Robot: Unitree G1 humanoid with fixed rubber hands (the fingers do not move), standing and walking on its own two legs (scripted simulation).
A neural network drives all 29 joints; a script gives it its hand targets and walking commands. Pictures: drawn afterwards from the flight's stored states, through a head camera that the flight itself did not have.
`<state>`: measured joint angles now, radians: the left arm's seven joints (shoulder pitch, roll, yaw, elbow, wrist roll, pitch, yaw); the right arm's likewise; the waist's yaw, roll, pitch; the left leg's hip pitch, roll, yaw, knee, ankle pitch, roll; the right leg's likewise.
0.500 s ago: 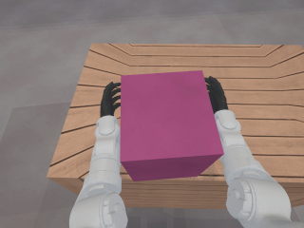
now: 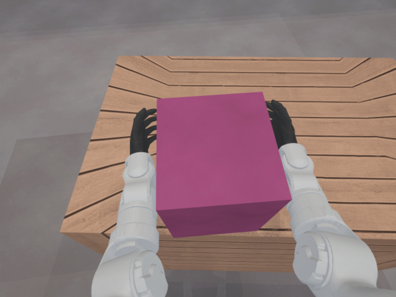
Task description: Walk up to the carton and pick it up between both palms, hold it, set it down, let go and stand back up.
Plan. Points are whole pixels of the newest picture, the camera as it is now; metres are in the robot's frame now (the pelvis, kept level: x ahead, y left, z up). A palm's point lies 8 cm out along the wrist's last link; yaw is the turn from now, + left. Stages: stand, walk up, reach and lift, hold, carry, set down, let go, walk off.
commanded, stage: set down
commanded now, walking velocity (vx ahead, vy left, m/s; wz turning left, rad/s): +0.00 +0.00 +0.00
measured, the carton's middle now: (213, 172) +0.38 +0.02 +0.01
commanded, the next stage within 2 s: none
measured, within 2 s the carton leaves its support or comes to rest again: rests again in 0.48 s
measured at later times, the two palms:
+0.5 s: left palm (141, 150) +0.41 +0.17 +0.04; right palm (282, 139) +0.44 -0.12 +0.05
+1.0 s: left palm (132, 158) +0.40 +0.20 +0.00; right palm (281, 146) +0.45 -0.13 +0.02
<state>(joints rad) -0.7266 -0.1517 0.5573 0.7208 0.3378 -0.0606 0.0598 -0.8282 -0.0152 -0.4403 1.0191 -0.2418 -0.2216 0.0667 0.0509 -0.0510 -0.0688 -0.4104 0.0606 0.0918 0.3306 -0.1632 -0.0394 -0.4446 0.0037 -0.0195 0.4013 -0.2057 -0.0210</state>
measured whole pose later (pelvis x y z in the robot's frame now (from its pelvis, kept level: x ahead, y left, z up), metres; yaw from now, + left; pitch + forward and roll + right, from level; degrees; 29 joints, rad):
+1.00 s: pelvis +0.00 +0.01 -0.01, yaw -1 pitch +26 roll -1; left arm -0.76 0.02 0.36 1.03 0.11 -0.27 0.21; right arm -0.90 -0.20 0.03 1.28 0.12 -0.31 0.01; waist 0.07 -0.04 -0.23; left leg -0.71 0.09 0.09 0.47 -0.18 -0.04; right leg -0.69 0.03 -0.02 0.40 -0.17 -0.02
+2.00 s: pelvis -0.05 +0.00 +0.00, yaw -1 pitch +7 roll -1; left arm -0.40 0.01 0.21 0.89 0.05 -0.24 0.19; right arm -0.57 -0.28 0.18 1.21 0.28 -0.36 0.11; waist 0.07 -0.01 -0.13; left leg -0.40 0.10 0.09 0.45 -0.17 -0.04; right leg -0.38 0.04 -0.02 0.40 -0.15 -0.02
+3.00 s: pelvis -0.04 -0.01 +0.00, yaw -1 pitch -4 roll +0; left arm 0.17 0.00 0.08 0.38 0.05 -0.08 0.18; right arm 0.10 -0.32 0.10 0.61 0.28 -0.30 0.16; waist 0.07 -0.01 -0.04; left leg -0.11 0.09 0.09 0.38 -0.18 -0.05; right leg -0.13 0.03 -0.02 0.40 -0.20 -0.03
